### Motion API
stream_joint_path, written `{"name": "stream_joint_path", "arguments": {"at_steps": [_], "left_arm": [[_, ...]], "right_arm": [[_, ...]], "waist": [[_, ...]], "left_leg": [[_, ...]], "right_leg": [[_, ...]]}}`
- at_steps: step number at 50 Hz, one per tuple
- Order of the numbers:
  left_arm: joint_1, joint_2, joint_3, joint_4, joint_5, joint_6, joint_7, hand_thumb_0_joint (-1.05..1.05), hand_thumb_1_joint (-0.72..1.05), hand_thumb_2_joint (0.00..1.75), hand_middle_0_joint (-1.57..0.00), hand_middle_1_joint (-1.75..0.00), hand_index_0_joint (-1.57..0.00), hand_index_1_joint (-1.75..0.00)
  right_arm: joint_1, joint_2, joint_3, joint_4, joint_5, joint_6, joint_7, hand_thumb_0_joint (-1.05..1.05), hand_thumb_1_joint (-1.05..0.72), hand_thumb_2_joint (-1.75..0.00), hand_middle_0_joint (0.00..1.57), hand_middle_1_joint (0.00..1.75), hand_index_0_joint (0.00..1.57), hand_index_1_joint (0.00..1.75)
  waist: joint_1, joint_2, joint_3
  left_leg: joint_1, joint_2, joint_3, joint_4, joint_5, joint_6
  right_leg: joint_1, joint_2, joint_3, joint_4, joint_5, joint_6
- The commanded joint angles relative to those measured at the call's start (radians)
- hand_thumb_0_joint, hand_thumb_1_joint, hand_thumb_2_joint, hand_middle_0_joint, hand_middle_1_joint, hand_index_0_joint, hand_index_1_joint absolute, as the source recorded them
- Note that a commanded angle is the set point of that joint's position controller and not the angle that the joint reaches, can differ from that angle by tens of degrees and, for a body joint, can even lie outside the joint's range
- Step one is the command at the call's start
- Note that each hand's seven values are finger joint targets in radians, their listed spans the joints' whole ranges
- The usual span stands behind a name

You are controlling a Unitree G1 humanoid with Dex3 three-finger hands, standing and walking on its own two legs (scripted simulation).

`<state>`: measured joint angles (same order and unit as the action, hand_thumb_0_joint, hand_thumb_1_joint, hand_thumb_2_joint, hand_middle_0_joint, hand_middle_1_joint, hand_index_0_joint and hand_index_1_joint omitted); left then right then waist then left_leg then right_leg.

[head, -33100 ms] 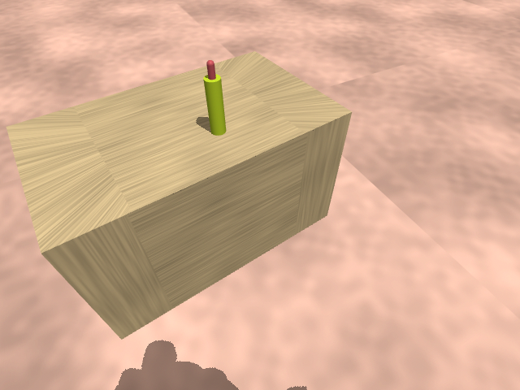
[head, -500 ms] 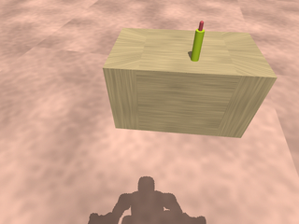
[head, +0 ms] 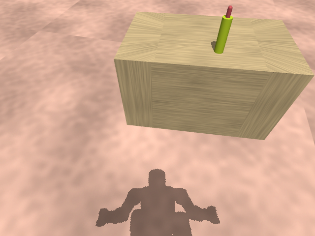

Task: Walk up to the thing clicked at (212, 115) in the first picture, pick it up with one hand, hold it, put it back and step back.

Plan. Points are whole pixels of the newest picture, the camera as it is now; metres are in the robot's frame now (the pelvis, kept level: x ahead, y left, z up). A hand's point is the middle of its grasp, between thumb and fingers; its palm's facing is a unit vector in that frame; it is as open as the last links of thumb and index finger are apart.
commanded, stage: step back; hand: right
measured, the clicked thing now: (224, 30) +1.11 -0.30 -0.03
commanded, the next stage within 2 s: stand in 0.16 s
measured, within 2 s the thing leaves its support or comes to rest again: neither
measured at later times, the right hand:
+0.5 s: hand out of the picture +0.10 -0.25 -0.12, palm faces +0.02 +0.95 -0.33, open 7.4 cm
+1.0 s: hand out of the picture +0.06 -0.25 -0.13, palm faces +0.02 +0.95 -0.32, open 7.4 cm
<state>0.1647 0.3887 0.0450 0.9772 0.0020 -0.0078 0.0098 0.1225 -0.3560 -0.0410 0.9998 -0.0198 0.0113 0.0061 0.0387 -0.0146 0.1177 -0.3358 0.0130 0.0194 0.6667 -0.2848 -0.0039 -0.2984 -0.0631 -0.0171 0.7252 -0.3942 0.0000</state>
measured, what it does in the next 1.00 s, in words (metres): stands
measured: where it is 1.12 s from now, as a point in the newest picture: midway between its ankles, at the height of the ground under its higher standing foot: outside the picture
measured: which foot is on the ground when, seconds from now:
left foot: down 0.00-1.00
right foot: down 0.00-1.00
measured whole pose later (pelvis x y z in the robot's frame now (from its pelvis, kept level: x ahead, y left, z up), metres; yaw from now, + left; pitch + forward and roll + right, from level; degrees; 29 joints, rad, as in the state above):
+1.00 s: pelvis +0.00 +0.00 +0.03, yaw -2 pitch -2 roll +0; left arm 0.12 0.36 0.01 1.15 0.00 -0.01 -0.02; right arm 0.11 -0.34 0.00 1.16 -0.01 -0.01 0.02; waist -0.01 0.00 0.05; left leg -0.17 0.03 0.04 0.34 -0.13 -0.01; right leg -0.09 -0.02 -0.01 0.34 -0.21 0.02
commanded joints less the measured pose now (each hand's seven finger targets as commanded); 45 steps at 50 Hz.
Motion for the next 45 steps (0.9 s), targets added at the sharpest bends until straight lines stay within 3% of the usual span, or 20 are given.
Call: {"name": "stream_joint_path", "arguments": {"at_steps": [1, 2, 4, 6, 7, 8, 10, 12, 14, 17, 19, 24, 30, 32, 37, 43, 45], "left_arm": [[0.015, 0.182, 0.039, -0.025, -0.001, -0.009, 0.014, 0.0, 0.9, 0.9, -0.2, -0.3, -0.2, -0.3], [0.034, 0.184, 0.038, -0.018, 0.003, -0.011, 0.011, 0.0, 0.9, 0.9, -0.2, -0.3, -0.2, -0.3], [0.058, 0.195, 0.041, 0.003, 0.006, -0.02, 0.013, 0.0, 0.9, 0.9, -0.2, -0.3, -0.2, -0.3], [0.032, 0.224, 0.05, 0.007, 0.011, -0.03, 0.017, 0.0, 0.9, 0.9, -0.2, -0.3, -0.2, -0.3], [-0.016, 0.243, 0.053, -0.001, 0.011, -0.031, 0.015, 0.0, 0.9, 0.9, -0.2, -0.3, -0.2, -0.3], [-0.027, 0.191, 0.019, 0.026, 0.001, -0.032, 0.003, 0.0, 0.9, 0.9, -0.2, -0.3, -0.2, -0.3], [-0.064, 0.177, 0.009, 0.025, -0.002, -0.035, -0.002, 0.0, 0.9, 0.9, -0.2, -0.3, -0.2, -0.3], [-0.06, 0.173, 0.001, 0.044, -0.004, -0.034, -0.001, 0.0, 0.9, 0.9, -0.2, -0.3, -0.2, -0.3], [-0.096, 0.192, 0.001, 0.056, 0.001, -0.036, -0.001, 0.0, 0.9, 0.9, -0.2, -0.3, -0.2, -0.3], [-0.104, 0.188, -0.001, 0.071, -0.001, -0.038, -0.002, 0.0, 0.9, 0.9, -0.2, -0.3, -0.2, -0.3], [-0.099, 0.182, -0.005, 0.081, 0.0, -0.039, -0.005, 0.0, 0.9, 0.9, -0.2, -0.3, -0.2, -0.3], [-0.113, 0.183, -0.003, 0.092, 0.002, -0.042, -0.003, 0.0, 0.9, 0.9, -0.2, -0.3, -0.2, -0.3], [-0.106, 0.184, 0.001, 0.105, 0.006, -0.03, -0.009, 0.0, 0.9, 0.9, -0.2, -0.3, -0.2, -0.3], [-0.101, 0.176, -0.002, 0.107, 0.008, -0.032, -0.011, 0.0, 0.9, 0.9, -0.2, -0.3, -0.2, -0.3], [-0.103, 0.185, 0.0, 0.107, 0.01, -0.031, -0.011, 0.0, 0.9, 0.9, -0.2, -0.3, -0.2, -0.3], [-0.094, 0.18, -0.001, 0.102, 0.003, -0.032, -0.009, 0.0, 0.9, 0.9, -0.2, -0.3, -0.2, -0.3], [-0.089, 0.18, -0.002, 0.105, 0.003, -0.029, -0.01, 0.0, 0.9, 0.9, -0.2, -0.3, -0.2, -0.3]], "right_arm": [[-0.092, -0.281, -0.055, -0.066, -0.011, -0.021, -0.02, 0.0, -0.9, -0.9, 0.2, 0.3, 0.2, 0.3], [-0.107, -0.273, -0.053, -0.069, -0.013, -0.02, -0.02, 0.0, -0.9, -0.9, 0.2, 0.3, 0.2, 0.3], [-0.124, -0.248, -0.047, -0.062, -0.005, -0.022, -0.019, 0.0, -0.9, -0.9, 0.2, 0.3, 0.2, 0.3], [-0.111, -0.215, -0.036, -0.052, 0.003, -0.023, -0.02, 0.0, -0.9, -0.9, 0.2, 0.3, 0.2, 0.3], [-0.089, -0.203, -0.034, -0.039, 0.007, -0.022, -0.021, 0.0, -0.9, -0.9, 0.2, 0.3, 0.2, 0.3], [-0.046, -0.2, -0.025, -0.019, 0.018, -0.034, -0.013, 0.0, -0.9, -0.9, 0.2, 0.3, 0.2, 0.3], [-0.079, -0.219, -0.026, -0.002, 0.014, -0.048, -0.01, 0.0, -0.9, -0.9, 0.2, 0.3, 0.2, 0.3], [-0.115, -0.213, -0.023, 0.004, 0.01, -0.05, -0.006, 0.0, -0.9, -0.9, 0.2, 0.3, 0.2, 0.3], [-0.091, -0.2, -0.016, 0.02, 0.013, -0.048, -0.006, 0.0, -0.9, -0.9, 0.2, 0.3, 0.2, 0.3], [-0.102, -0.198, -0.014, 0.037, 0.014, -0.048, -0.004, 0.0, -0.9, -0.9, 0.2, 0.3, 0.2, 0.3], [-0.114, -0.195, -0.013, 0.044, 0.015, -0.047, -0.002, 0.0, -0.9, -0.9, 0.2, 0.3, 0.2, 0.3], [-0.112, -0.193, -0.012, 0.062, 0.012, -0.049, -0.001, 0.0, -0.9, -0.9, 0.2, 0.3, 0.2, 0.3], [-0.11, -0.198, -0.011, 0.075, 0.008, -0.046, 0.0, 0.0, -0.9, -0.9, 0.2, 0.3, 0.2, 0.3], [-0.117, -0.196, -0.012, 0.073, 0.009, -0.047, 0.0, 0.0, -0.9, -0.9, 0.2, 0.3, 0.2, 0.3], [-0.09, -0.198, -0.01, 0.079, 0.009, -0.046, 0.0, 0.0, -0.9, -0.9, 0.2, 0.3, 0.2, 0.3], [-0.069, -0.201, -0.007, 0.088, 0.009, -0.052, -0.005, 0.0, -0.9, -0.9, 0.2, 0.3, 0.2, 0.3], [-0.062, -0.203, -0.005, 0.092, 0.009, -0.051, -0.005, 0.0, -0.9, -0.9, 0.2, 0.3, 0.2, 0.3]], "waist": [[0.004, 0.164, -0.145], [0.009, 0.176, -0.135], [0.016, 0.165, -0.153], [0.001, 0.095, -0.193], [-0.024, 0.043, -0.196], [-0.053, 0.061, -0.218], [-0.043, 0.05, -0.225], [-0.031, 0.055, -0.197], [-0.051, 0.002, -0.178], [-0.047, -0.006, -0.153], [-0.045, -0.004, -0.133], [-0.041, 0.014, -0.143], [-0.039, 0.06, -0.098], [-0.037, 0.037, -0.098], [-0.048, 0.018, -0.108], [-0.044, 0.018, -0.162], [-0.048, 0.027, -0.141]], "left_leg": [[-0.058, 0.249, -0.26, -0.284, 0.065, 0.189], [-0.031, 0.222, -0.229, -0.277, 0.056, 0.16], [-0.003, 0.186, -0.189, -0.206, 0.154, 0.112], [0.021, 0.136, -0.13, -0.116, 0.275, 0.075], [0.065, 0.113, -0.105, -0.113, 0.258, 0.058], [0.167, 0.104, -0.115, -0.18, 0.202, 0.053], [0.202, 0.134, -0.137, -0.203, 0.295, 0.055], [0.204, 0.138, -0.133, -0.225, 0.292, 0.057], [0.213, 0.13, -0.114, -0.247, 0.316, 0.047], [0.218, 0.122, -0.103, -0.294, 0.302, 0.037], [0.229, 0.119, -0.101, -0.317, 0.232, 0.032], [0.224, 0.119, -0.091, -0.348, 0.247, 0.021], [0.171, 0.119, -0.111, -0.425, 0.018, 0.011], [0.189, 0.118, -0.105, -0.412, 0.063, 0.01], [0.206, 0.12, -0.109, -0.414, 0.045, 0.011], [0.245, 0.128, -0.09, -0.381, 0.209, 0.018], [0.229, 0.123, -0.092, -0.397, 0.158, 0.014]], "right_leg": [[0.118, 0.047, 0.001, -0.003, -0.07, -0.035], [0.099, 0.042, -0.001, -0.049, -0.003, -0.036], [0.131, 0.016, 0.026, -0.141, 0.166, -0.038], [0.159, -0.038, 0.122, -0.186, 0.304, -0.063], [0.113, -0.065, 0.161, -0.205, 0.315, -0.078], [0.073, -0.074, 0.155, -0.255, 0.241, -0.06], [0.108, -0.044, 0.101, -0.26, 0.314, -0.035], [0.115, -0.046, 0.097, -0.301, 0.313, -0.027], [0.132, -0.058, 0.104, -0.325, 0.35, -0.026], [0.149, -0.065, 0.103, -0.367, 0.351, -0.021], [0.132, -0.065, 0.106, -0.41, 0.282, -0.017], [0.179, -0.075, 0.103, -0.437, 0.306, -0.015], [0.14, -0.058, 0.098, -0.465, 0.13, -0.017], [0.133, -0.062, 0.1, -0.47, 0.142, -0.016], [0.108, -0.06, 0.104, -0.478, 0.117, -0.016], [0.163, -0.072, 0.105, -0.454, 0.263, -0.021], [0.15, -0.066, 0.102, -0.46, 0.226, -0.019]]}}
